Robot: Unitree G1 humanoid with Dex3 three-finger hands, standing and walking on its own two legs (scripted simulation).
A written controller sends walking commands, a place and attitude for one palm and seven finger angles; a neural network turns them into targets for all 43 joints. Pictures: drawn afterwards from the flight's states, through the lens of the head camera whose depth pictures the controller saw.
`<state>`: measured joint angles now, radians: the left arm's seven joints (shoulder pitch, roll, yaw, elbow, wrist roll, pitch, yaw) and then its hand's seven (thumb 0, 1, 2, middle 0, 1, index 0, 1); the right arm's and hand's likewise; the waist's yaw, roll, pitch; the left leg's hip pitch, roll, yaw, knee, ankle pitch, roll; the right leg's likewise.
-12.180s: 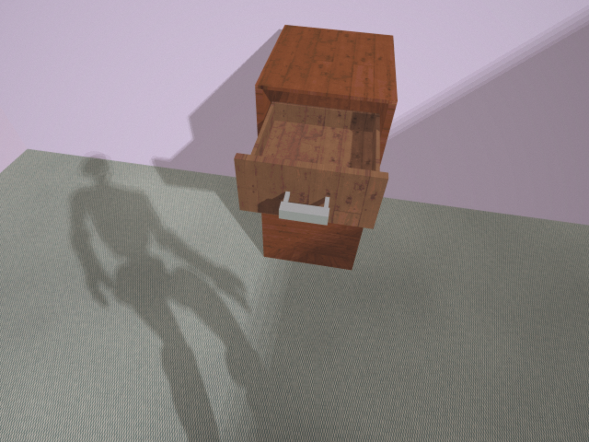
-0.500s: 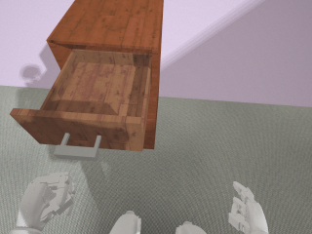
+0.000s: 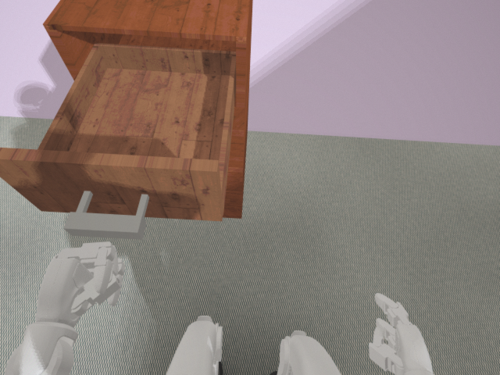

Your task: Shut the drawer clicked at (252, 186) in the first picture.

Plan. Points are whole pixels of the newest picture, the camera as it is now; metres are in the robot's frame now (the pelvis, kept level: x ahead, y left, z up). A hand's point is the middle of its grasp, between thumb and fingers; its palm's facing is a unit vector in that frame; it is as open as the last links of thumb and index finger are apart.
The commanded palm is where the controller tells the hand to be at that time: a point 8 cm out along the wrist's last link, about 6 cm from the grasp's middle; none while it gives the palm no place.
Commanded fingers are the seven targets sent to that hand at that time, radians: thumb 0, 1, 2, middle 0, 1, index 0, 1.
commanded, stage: bring the fist close to the handle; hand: left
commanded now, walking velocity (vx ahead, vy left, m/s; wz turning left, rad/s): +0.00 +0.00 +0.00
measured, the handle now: (111, 212) +0.35 +0.24 +0.03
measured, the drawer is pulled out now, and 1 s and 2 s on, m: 0.30 0.28 0.15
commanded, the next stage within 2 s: push the drawer shut in 0.36 s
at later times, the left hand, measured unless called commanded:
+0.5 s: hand (113, 279) +0.25 +0.21 +0.03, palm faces -0.03 -1.00 -0.04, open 3.3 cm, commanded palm +0.23 +0.27 +0.04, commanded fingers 0.00 0.90 0.90 -1.40 -1.60 -1.40 -1.60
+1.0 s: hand (117, 255) +0.28 +0.22 +0.02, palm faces -0.01 -1.00 -0.05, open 2.8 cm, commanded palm +0.29 +0.26 +0.04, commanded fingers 0.00 0.90 0.90 -1.40 -1.60 -1.40 -1.60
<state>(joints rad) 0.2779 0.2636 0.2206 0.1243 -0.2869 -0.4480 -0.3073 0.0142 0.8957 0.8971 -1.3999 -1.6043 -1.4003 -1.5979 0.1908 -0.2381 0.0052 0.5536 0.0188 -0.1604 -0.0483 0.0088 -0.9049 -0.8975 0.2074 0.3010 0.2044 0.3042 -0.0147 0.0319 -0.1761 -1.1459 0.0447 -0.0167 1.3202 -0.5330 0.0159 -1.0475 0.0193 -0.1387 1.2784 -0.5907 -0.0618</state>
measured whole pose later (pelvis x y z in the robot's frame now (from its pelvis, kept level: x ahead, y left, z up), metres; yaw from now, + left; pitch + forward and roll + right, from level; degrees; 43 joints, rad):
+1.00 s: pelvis -0.01 +0.02 +0.00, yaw +0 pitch +22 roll -4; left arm 0.08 0.28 0.17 0.19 -0.24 -0.40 -0.25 -0.06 0.83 0.97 -1.40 -1.60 -1.40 -1.60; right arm 0.20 -0.26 0.03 0.56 0.01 -0.12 -0.05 0.01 -0.90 -0.90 0.21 0.30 0.21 0.30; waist 0.00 0.03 -0.17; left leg -1.20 0.02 -0.02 1.34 -0.52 0.04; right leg -1.09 0.00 -0.14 1.28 -0.58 -0.04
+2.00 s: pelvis -0.01 +0.02 +0.00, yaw -1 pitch +23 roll -4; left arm -0.53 0.38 0.28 0.83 -0.17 -0.46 -0.26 -0.01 0.80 0.95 -1.40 -1.60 -1.40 -1.60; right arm 0.26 -0.27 0.05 0.64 0.00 -0.05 -0.04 0.00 -0.91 -0.90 0.21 0.30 0.21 0.30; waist -0.07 0.02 -0.15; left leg -1.22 0.04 -0.01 1.30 -0.49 0.04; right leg -1.12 0.01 -0.12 1.25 -0.54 -0.04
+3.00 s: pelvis -0.02 +0.02 -0.02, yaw -3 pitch +29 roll -7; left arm -0.99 0.63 0.40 1.21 -0.06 -0.42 -0.27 0.05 0.75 0.92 -1.40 -1.60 -1.40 -1.60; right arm 0.33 -0.28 0.08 0.66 -0.03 0.00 -0.01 0.00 -0.91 -0.90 0.21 0.30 0.21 0.30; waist -0.20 0.04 -0.13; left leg -1.40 0.06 -0.03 1.38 -0.49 0.05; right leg -1.29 0.04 -0.14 1.30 -0.52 -0.04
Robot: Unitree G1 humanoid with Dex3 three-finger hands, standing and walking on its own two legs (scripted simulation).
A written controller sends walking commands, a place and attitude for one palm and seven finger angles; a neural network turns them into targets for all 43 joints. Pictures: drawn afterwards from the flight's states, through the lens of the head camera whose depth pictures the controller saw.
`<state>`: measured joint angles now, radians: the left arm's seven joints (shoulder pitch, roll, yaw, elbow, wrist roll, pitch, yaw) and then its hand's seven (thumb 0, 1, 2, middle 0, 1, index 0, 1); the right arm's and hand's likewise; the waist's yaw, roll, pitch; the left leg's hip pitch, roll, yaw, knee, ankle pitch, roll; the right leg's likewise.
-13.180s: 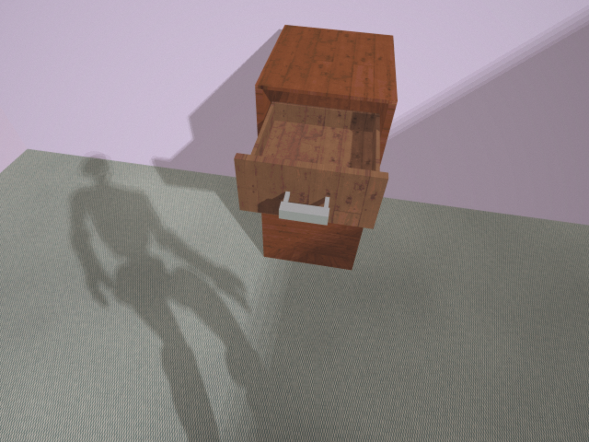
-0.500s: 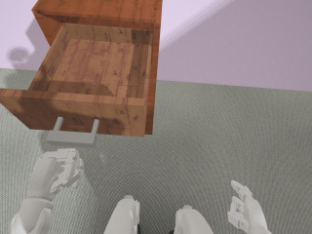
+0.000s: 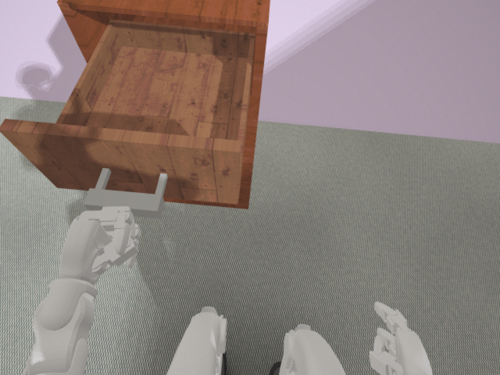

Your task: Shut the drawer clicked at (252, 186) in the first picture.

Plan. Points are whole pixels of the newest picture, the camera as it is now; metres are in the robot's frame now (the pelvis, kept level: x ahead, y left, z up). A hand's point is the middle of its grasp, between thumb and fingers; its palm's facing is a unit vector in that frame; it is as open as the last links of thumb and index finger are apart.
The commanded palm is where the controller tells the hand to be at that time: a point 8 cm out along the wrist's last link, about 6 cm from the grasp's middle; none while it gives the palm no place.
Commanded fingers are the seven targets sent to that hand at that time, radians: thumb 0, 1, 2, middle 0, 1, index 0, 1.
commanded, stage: push the drawer shut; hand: left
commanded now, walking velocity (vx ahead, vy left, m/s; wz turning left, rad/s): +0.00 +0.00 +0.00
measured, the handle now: (130, 190) +0.37 +0.22 +0.04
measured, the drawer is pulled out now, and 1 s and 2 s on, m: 0.28 0.15 0.05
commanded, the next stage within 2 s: none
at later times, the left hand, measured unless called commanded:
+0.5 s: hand (141, 202) +0.36 +0.20 +0.03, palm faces -0.02 -1.00 -0.06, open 3.0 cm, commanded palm +0.36 +0.24 +0.04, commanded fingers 0.00 0.90 0.90 -1.40 -1.60 -1.40 -1.60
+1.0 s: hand (152, 167) +0.42 +0.20 +0.03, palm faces -0.01 -1.00 -0.05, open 3.0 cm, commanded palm +0.42 +0.24 +0.04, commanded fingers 0.00 0.90 0.90 -1.40 -1.60 -1.40 -1.60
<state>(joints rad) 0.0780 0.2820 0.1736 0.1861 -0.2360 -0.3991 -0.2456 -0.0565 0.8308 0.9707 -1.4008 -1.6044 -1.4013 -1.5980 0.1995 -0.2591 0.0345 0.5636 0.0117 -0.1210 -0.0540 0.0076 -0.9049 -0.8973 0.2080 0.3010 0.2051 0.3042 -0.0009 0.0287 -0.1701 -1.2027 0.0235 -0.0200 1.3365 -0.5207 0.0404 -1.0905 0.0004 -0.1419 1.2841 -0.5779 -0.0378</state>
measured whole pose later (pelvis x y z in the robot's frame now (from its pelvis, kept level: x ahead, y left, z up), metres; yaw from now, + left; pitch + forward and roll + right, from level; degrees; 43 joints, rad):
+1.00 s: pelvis +0.00 +0.00 +0.01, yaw -1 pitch +23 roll -4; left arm -0.53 0.38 0.28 0.83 -0.17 -0.46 -0.26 -0.01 0.80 0.95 -1.40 -1.60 -1.40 -1.60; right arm 0.26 -0.27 0.05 0.64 0.00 -0.05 -0.04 0.00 -0.91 -0.90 0.21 0.30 0.21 0.30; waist -0.07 0.02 -0.15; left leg -1.22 0.04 -0.01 1.30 -0.49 0.04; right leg -1.12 0.01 -0.12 1.25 -0.54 -0.04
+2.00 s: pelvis -0.02 +0.01 -0.02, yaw -3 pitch +29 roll -7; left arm -0.99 0.63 0.40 1.21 -0.06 -0.42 -0.27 0.05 0.75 0.92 -1.40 -1.60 -1.40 -1.60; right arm 0.33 -0.28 0.08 0.66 -0.03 0.00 -0.01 0.00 -0.91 -0.90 0.21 0.30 0.21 0.30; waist -0.20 0.04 -0.13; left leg -1.40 0.06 -0.03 1.38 -0.49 0.05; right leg -1.29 0.04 -0.14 1.30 -0.52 -0.04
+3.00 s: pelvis -0.03 +0.01 -0.03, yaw -5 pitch +32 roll -9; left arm -1.24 0.80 0.38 1.30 0.02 -0.29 -0.26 0.10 0.68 0.94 -1.40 -1.60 -1.40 -1.60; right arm 0.37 -0.28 0.13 0.65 -0.06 -0.03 -0.01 0.00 -0.91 -0.90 0.21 0.30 0.21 0.30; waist -0.28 0.04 -0.11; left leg -1.52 0.07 -0.06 1.41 -0.47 0.05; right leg -1.38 0.05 -0.17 1.31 -0.50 -0.04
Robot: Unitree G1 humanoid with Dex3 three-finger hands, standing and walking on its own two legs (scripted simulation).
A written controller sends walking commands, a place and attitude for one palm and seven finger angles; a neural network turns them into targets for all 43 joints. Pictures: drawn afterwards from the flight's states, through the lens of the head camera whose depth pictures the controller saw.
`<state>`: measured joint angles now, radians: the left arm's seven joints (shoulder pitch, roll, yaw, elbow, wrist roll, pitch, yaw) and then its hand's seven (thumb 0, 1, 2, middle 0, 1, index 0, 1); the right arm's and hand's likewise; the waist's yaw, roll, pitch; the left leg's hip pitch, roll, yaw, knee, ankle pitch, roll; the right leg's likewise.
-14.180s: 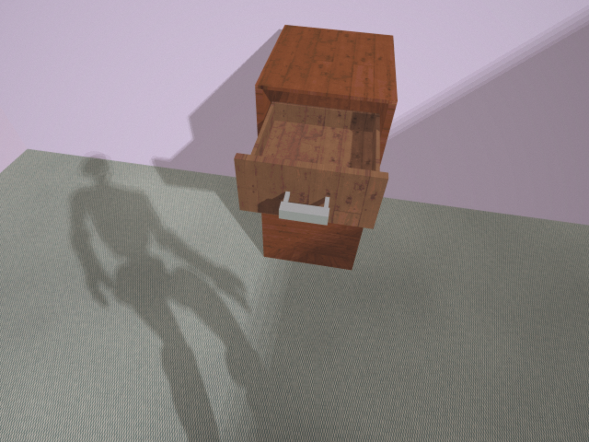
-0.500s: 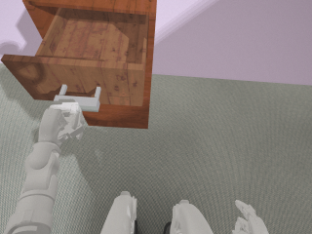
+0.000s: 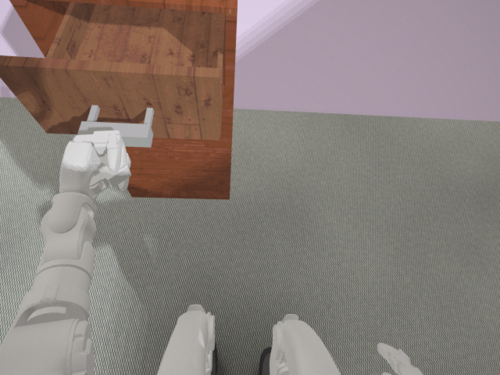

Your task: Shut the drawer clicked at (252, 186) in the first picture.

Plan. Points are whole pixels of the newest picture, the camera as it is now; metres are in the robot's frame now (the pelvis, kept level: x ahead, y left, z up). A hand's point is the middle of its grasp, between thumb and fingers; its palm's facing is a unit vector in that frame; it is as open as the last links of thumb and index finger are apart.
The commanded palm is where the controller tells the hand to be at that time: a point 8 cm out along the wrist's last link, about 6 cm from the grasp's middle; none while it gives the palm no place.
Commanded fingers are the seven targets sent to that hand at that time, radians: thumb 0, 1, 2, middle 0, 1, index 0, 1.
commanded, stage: push the drawer shut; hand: left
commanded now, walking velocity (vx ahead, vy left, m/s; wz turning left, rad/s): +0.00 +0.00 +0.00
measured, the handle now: (119, 123) +0.50 +0.23 +0.03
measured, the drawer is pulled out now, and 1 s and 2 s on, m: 0.15 0.05 0.00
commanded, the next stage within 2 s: pull the fist back off the drawer in 1.62 s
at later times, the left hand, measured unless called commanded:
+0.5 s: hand (126, 140) +0.47 +0.22 +0.03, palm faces +0.00 -1.00 -0.04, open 3.0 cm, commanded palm +0.48 +0.24 +0.04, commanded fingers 0.00 0.90 0.90 -1.40 -1.60 -1.40 -1.60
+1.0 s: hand (132, 111) +0.53 +0.22 +0.03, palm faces +0.01 -1.00 -0.04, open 3.2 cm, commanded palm +0.55 +0.23 +0.04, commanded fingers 0.00 0.90 0.90 -1.40 -1.60 -1.40 -1.60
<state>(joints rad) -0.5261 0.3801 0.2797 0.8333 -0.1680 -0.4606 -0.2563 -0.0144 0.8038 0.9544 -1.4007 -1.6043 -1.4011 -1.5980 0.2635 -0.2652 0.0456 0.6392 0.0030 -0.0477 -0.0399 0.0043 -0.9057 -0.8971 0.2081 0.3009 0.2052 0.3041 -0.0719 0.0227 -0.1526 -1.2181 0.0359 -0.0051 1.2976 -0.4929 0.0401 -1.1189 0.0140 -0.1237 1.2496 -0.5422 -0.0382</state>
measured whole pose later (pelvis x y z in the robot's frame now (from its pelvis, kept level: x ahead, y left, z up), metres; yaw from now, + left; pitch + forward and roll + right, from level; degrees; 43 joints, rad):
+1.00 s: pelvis -0.01 +0.01 -0.02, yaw -2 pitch +29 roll -7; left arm -0.99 0.63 0.40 1.21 -0.06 -0.42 -0.27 0.05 0.75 0.92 -1.40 -1.60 -1.40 -1.60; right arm 0.33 -0.28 0.08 0.66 -0.03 0.00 -0.01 0.00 -0.91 -0.90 0.21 0.30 0.21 0.30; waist -0.20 0.04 -0.13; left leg -1.40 0.06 -0.03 1.38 -0.49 0.05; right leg -1.29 0.04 -0.14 1.30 -0.52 -0.04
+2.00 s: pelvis -0.02 +0.01 -0.03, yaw -4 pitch +32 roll -9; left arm -1.24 0.80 0.38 1.30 0.02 -0.29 -0.26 0.10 0.68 0.94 -1.40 -1.60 -1.40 -1.60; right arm 0.37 -0.28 0.13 0.65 -0.06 -0.03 -0.01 0.00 -0.91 -0.90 0.21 0.30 0.21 0.30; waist -0.28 0.04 -0.11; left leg -1.52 0.07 -0.06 1.41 -0.47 0.05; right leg -1.38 0.05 -0.17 1.31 -0.50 -0.04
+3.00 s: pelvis +0.05 +0.01 +0.07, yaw +1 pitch +15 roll -4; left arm -0.28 0.37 0.26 0.52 -0.24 -0.28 -0.27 0.01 0.90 0.90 -1.40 -1.60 -1.40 -1.60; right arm 0.27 -0.28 0.03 0.54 0.05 0.03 0.00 0.00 -0.91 -0.90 0.21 0.30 0.20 0.30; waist -0.06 0.04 -0.15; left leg -0.79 0.03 0.00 0.98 -0.45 0.04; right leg -0.68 0.04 -0.10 0.88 -0.46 -0.02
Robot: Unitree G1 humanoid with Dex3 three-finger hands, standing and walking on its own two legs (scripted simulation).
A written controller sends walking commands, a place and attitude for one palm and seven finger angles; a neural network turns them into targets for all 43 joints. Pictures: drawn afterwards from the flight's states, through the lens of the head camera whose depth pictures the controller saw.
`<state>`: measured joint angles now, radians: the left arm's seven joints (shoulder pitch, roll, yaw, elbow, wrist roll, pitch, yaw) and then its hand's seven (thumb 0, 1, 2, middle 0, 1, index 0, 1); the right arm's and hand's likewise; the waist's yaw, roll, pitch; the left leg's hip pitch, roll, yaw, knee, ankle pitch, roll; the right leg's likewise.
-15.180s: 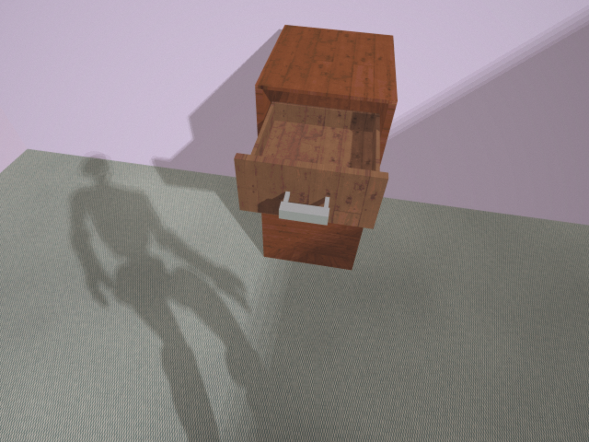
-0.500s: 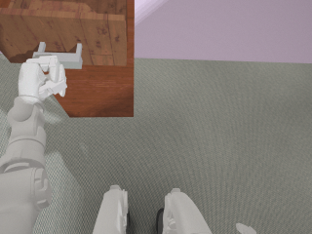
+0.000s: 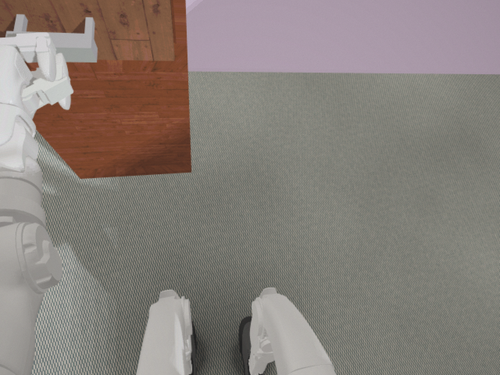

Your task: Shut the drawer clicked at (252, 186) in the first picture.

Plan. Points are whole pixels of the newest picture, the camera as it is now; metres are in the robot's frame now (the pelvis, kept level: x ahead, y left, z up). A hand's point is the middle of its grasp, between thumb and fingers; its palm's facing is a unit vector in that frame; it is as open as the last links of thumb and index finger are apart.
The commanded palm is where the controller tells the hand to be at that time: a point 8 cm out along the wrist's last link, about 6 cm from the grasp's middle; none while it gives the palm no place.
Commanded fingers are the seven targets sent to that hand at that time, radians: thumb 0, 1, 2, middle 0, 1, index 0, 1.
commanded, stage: push the drawer shut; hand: left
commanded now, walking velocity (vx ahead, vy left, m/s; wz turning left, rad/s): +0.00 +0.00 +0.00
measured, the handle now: (55, 35) +0.61 +0.25 +0.05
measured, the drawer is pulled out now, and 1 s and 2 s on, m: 0.05 0.00 0.00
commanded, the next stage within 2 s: pull the fist back off the drawer in 0.62 s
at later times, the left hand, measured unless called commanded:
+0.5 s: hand (59, 51) +0.58 +0.24 +0.05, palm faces +0.05 -1.00 -0.05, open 3.2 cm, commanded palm +0.61 +0.23 +0.06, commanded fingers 0.00 0.90 0.90 -1.40 -1.60 -1.40 -1.60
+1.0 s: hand (61, 49) +0.58 +0.24 +0.06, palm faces +0.05 -1.00 -0.05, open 3.5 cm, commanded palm +0.60 +0.23 +0.06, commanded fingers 0.00 0.90 0.90 -1.40 -1.60 -1.40 -1.60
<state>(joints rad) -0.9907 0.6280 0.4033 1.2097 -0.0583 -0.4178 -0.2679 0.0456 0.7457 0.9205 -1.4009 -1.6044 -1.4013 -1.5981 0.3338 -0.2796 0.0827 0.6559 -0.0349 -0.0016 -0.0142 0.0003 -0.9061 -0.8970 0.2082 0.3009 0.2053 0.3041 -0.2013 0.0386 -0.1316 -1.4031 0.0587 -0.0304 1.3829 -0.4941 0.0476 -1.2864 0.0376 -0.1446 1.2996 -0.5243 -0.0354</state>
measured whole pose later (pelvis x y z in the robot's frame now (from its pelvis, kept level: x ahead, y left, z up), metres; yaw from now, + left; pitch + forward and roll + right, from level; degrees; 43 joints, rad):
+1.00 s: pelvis -0.01 +0.00 -0.01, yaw -1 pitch +32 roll -9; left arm -1.24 0.80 0.38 1.30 0.02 -0.29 -0.26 0.10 0.68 0.94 -1.40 -1.60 -1.40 -1.60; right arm 0.37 -0.28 0.13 0.65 -0.06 -0.03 -0.01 0.00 -0.91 -0.90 0.21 0.30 0.21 0.30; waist -0.28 0.04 -0.11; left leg -1.52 0.07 -0.06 1.41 -0.47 0.05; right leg -1.38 0.05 -0.17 1.31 -0.50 -0.04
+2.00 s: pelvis +0.06 +0.00 +0.09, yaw +3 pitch +15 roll -4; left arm -0.28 0.37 0.26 0.52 -0.24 -0.28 -0.27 0.01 0.90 0.90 -1.40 -1.60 -1.40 -1.60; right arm 0.27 -0.28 0.03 0.54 0.05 0.03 0.00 0.00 -0.91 -0.90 0.21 0.30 0.20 0.30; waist -0.06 0.04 -0.15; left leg -0.79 0.03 0.00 0.98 -0.45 0.04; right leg -0.68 0.04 -0.10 0.88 -0.46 -0.02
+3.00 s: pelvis +0.07 -0.02 +0.15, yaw +3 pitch -4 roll -1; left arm 0.54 0.32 0.26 -0.42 -0.08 -0.09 0.10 0.01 0.89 0.90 -1.41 -1.60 -1.41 -1.60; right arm 0.21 -0.23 0.03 0.61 0.00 -0.09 -0.08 0.01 -0.91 -0.90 0.21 0.30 0.20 0.30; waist 0.07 0.08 0.01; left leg -0.12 0.02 0.03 0.43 -0.23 0.01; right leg -0.04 0.04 -0.06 0.36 -0.25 -0.05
